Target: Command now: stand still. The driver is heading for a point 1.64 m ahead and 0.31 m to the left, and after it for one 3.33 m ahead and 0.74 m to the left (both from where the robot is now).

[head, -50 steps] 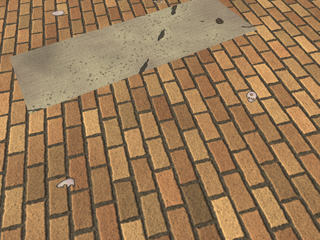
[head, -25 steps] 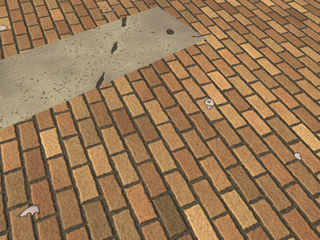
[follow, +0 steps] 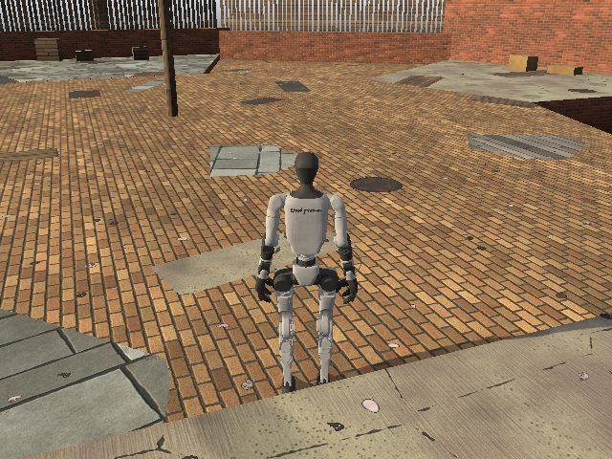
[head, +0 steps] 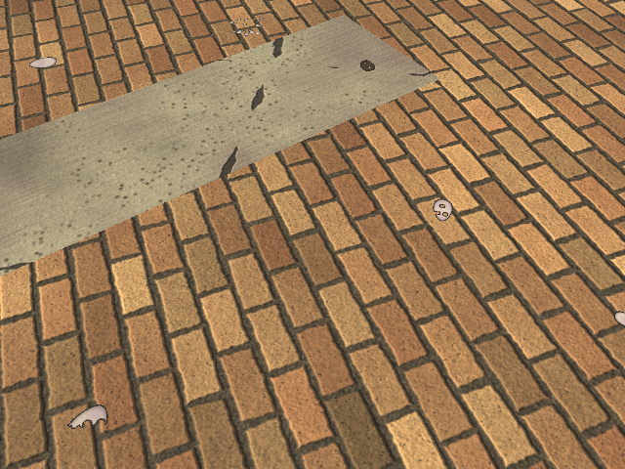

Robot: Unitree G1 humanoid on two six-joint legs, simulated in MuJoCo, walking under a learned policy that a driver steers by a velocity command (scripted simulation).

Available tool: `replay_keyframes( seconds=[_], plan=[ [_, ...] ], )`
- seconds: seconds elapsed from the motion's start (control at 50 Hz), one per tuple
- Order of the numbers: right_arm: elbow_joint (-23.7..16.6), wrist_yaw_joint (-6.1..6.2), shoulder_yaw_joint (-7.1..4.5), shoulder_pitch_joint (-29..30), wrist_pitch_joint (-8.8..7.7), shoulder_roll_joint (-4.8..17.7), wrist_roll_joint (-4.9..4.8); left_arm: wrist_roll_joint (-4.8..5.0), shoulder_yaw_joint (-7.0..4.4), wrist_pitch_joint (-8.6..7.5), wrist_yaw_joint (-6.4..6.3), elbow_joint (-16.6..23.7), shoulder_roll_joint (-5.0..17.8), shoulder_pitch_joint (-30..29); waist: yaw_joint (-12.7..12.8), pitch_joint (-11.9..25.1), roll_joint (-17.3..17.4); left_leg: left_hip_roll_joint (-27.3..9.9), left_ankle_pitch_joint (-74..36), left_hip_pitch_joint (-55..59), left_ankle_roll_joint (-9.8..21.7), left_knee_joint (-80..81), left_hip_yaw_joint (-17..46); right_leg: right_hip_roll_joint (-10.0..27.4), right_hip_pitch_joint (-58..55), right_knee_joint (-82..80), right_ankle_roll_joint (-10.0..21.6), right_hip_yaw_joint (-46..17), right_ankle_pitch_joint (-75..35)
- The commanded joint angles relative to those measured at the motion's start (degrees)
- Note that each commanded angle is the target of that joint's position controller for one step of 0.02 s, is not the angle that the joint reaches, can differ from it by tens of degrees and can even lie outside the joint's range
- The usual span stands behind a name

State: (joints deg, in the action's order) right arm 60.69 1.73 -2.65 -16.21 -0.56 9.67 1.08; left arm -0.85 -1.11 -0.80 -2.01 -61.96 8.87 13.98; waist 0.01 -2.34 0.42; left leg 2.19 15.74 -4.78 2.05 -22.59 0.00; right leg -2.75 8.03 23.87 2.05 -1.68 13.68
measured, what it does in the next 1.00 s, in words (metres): steps on the spot: right foot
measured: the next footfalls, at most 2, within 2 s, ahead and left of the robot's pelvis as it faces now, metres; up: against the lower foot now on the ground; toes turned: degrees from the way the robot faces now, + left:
right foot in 0.96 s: +0.11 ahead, -0.11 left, +0.00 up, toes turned -2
left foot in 1.44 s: +0.44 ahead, +0.05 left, +0.00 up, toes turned +10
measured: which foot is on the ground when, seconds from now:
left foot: down 0.00-0.96, up 0.98-1.00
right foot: down 0.00-0.74, up 0.76-0.94, down 0.96-1.00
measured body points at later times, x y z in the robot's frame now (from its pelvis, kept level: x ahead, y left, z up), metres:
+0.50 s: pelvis +0.00 +0.00 +0.00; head +0.00 +0.00 +0.45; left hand +0.00 +0.22 -0.16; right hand -0.02 -0.21 -0.16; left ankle -0.04 +0.10 -0.74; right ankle -0.01 -0.10 -0.74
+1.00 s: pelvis +0.07 -0.03 -0.02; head +0.08 -0.05 +0.43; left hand +0.11 +0.21 -0.16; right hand -0.03 -0.25 -0.17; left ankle -0.04 +0.09 -0.72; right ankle +0.08 -0.10 -0.74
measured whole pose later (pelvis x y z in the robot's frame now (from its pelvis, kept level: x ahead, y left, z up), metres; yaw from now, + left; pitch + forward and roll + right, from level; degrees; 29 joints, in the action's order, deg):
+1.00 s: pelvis +0.07 -0.03 -0.02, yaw +0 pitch -1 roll +0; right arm 65.7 1.0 -3.6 -27.9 -2.5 9.6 1.4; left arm -1.5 -3.2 -4.6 -0.1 -59.5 8.7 15.0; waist -0.9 -1.3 2.9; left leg 0.5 27.9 -8.4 4.0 -41.8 1.1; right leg -2.2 14.9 33.2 4.3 4.5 17.1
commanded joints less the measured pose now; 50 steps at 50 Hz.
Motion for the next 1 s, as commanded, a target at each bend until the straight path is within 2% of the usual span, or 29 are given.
replay_keyframes(
  seconds=[0.02,0.3,0.64,0.66,0.72,0.74,0.76,0.78,0.8,0.82,0.86,0.88,0.9,0.92,0.94,0.96,0.98,1.0],
  plan=[
    [0.5,0.23,-0.55,-3.6,-0.24,3.9,-0.02,-0.06,-0.64,-0.37,-0.21,0.3,4.5,1.6,-0.3,-1.0,-0.6,-6.9,-11.3,-1.4,0.9,3.0,5.6,7.6,0.2,-3.1,1.3,-6.9,-14.9],
    [4.2,0.59,0.35,-4.2,-0.42,2.1,0.07,-0.11,-0.29,0.03,-0.41,-3.2,2.9,2.9,0.1,-2.3,-0.5,-7.0,-10.0,-2.9,0.9,3.4,5.7,7.4,-0.1,-3.4,1.2,-6.5,-12.4],
    [5.3,0.74,0.99,-5.9,-0.67,0.8,0.12,-0.11,-0.02,0.27,-0.45,-4.6,1.8,3.9,0.2,-2.9,-0.3,-7.1,-9.2,-3.6,1.1,3.6,6.0,7.3,0.7,-3.4,0.9,-6.2,-10.4],
    [5.4,0.68,1.06,-6.4,-0.68,0.5,0.18,-0.18,0.04,0.33,-0.41,-4.7,1.5,4.1,0.0,-2.0,-0.3,-6.6,-4.8,-3.3,1.3,4.2,5.9,6.7,0.4,-3.6,1.0,-5.9,-6.1],
    [4.8,0.45,-0.12,-7.4,-0.23,3.1,0.27,-0.47,-0.7,0.68,-0.15,-3.5,2.6,3.7,-0.6,-4.2,2.2,-5.5,17.5,-6.1,4.0,4.0,7.8,2.5,5.2,1.9,2.6,-2.8,12.6],
    [4.5,0.41,-0.41,-8.8,-0.11,3.7,0.2,-0.75,-0.76,0.64,0.08,-2.6,2.3,3.1,-1.4,-6.2,4.1,-7.1,25.5,-6.7,5.8,5.5,11.3,1.1,9.5,5.3,3.0,-1.7,17.3],
    [4.8,0.43,-0.67,-12.1,-0.1,4.2,0.1,-1.07,-0.58,0.34,0.39,-1.3,1.4,1.4,-3.0,-8.3,6.2,-10.3,32.5,-5.4,8.1,8.6,16.9,-0.2,15.2,10.1,3.0,0.1,18.5],
    [5.3,0.58,-1.26,-14.8,-0.21,5.7,0.11,-1.65,-0.35,-0.23,0.75,0.1,0.3,-0.4,-4.4,-11.0,7.8,-15.0,36.6,-3.9,10.8,11.8,23.1,-0.1,20.5,14.7,2.7,3.4,15.4],
    [5.4,0.64,-1.62,-15.6,-0.43,6.0,0.24,-1.99,-0.39,-0.95,1.03,1.9,0.5,-3.3,-5.1,-13.5,7.3,-18.5,36.2,-4.6,12.8,13.9,27.2,2.1,23.6,17.6,2.5,4.3,12.2],
    [5.0,0.57,-1.75,-15.3,-0.76,6.0,0.59,-1.73,-0.65,-1.62,1.32,3.3,1.2,-5.2,-5.2,-13.8,6.4,-19.5,33.3,-4.6,13.8,14.7,28.5,3.3,25.2,19.5,2.3,3.6,11.8],
    [4.1,0.39,-1.94,-13.7,-1.4,6.5,0.92,-1.08,-1.05,-2.64,2.0,4.9,1.9,-5.4,-4.0,-12.2,5.9,-19.1,25.5,-4.0,13.6,13.9,26.1,4.2,24.5,18.4,2.4,3.3,11.8],
    [3.5,0.29,-1.92,-12.0,-1.78,6.2,0.6,-0.66,-1.2,-3.06,2.27,4.9,1.8,-4.2,-2.8,-11.2,5.5,-17.6,20.8,-6.1,12.5,13.0,22.7,3.7,19.8,15.4,2.5,4.1,9.6],
    [2.9,0.21,-1.91,-9.7,-2.13,6.1,0.1,-0.32,-1.25,-3.35,2.42,4.1,1.0,-0.9,-0.4,-10.0,5.3,-15.4,17.0,-10.1,10.9,11.3,18.5,2.6,11.8,11.3,2.7,5.4,6.2],
    [2.2,0.1,-1.88,-7.4,-2.36,6.0,-0.47,0.05,-1.49,-3.45,2.55,2.3,0.4,4.8,2.5,-8.3,4.6,-12.8,15.0,-16.1,9.3,8.6,14.6,0.7,1.0,7.2,2.7,6.9,2.3],
    [1.5,0.05,-1.74,-6.2,-2.81,5.4,-0.35,0.18,-2.17,-3.48,2.41,-0.1,1.1,11.2,5.2,-6.5,2.7,-10.2,12.4,-21.7,7.9,3.6,11.2,-0.6,-9.3,4.8,2.5,6.7,2.2],
    [0.3,-0.3,-1.22,-4.5,-3.64,3.9,-0.06,-0.3,-3.25,-3.85,1.85,-1.6,4.0,18.7,8.7,-4.0,-3.2,-6.1,8.0,-28.3,5.9,-8.4,5.3,5.4,-18.7,0.1,3.5,-2.6,7.5],
    [-2.1,-1.18,-0.32,-4.7,-4.22,-0.3,-0.31,-1.04,-4.94,-3.69,1.49,-2.9,11.3,27.0,10.6,0.7,-18.3,1.5,14.2,-36.9,3.2,-29.0,-3.9,21.5,-24.1,-12.1,9.7,-30.7,26.7],
    [-2.5,-1.84,-1.52,-2.2,-3.87,4.4,1.72,-0.91,-4.38,-2.51,1.26,-3.8,9.6,26.5,9.0,-3.2,-11.1,0.2,17.2,-41.2,3.5,-39.6,-0.5,24.5,-18.1,-15.3,12.3,-39.0,33.2]
  ],
)
Over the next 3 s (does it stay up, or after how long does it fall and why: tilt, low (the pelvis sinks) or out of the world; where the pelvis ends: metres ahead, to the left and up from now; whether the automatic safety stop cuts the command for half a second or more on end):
stays up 1.09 0.26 -0.01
